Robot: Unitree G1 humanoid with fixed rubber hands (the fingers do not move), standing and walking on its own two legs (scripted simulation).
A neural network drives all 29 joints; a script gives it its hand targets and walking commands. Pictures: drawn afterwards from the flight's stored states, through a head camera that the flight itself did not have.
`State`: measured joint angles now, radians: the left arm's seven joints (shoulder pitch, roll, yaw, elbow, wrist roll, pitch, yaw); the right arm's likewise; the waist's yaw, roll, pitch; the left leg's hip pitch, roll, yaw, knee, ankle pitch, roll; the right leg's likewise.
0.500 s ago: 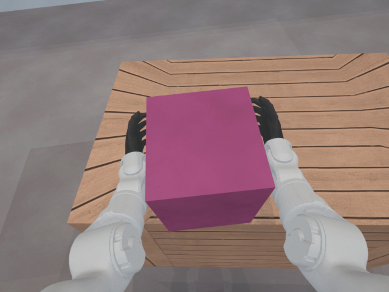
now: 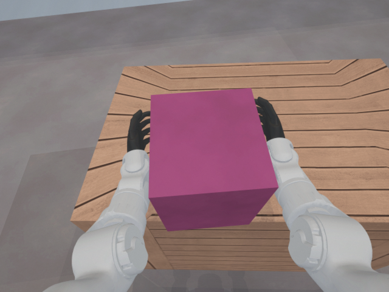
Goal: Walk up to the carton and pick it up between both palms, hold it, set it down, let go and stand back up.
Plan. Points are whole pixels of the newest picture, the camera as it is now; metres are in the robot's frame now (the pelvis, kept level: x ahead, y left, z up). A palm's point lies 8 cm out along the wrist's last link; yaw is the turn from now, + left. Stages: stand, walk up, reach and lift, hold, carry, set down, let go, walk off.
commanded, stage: reach and lift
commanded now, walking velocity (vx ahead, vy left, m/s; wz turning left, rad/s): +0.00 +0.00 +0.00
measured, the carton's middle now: (205, 166) +0.39 +0.03 +0.03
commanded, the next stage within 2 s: none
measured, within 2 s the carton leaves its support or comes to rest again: neither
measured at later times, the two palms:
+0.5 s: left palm (115, 136) +0.37 +0.19 +0.15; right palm (279, 122) +0.40 -0.10 +0.16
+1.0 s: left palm (94, 125) +0.36 +0.21 +0.19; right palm (274, 117) +0.38 -0.08 +0.19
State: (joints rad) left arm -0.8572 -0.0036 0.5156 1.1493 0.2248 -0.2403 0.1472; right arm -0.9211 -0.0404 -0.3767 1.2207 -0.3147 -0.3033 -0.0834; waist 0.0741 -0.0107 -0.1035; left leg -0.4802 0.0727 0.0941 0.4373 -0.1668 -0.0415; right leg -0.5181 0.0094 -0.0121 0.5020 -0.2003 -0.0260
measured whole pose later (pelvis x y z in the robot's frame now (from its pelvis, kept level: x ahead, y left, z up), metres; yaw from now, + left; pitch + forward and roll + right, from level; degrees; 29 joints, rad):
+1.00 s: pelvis -0.02 +0.00 +0.01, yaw +0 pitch -8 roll +1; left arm -0.86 0.03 0.51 0.83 0.24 0.31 0.02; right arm -0.89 0.07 -0.39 1.01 -0.28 0.06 -0.11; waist 0.07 -0.03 -0.02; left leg -0.06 0.06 0.09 0.35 -0.15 -0.04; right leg -0.10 0.00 -0.01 0.43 -0.20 -0.03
